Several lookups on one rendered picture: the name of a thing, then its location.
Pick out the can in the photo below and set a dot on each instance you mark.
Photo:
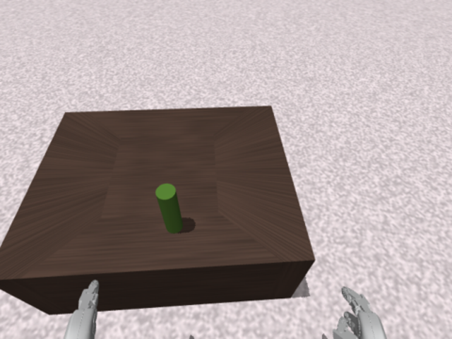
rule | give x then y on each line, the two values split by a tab
169	206

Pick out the left robot hand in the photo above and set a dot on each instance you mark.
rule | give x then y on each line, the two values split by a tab
82	323

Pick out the right robot hand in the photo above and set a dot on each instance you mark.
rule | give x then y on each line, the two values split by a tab
367	325

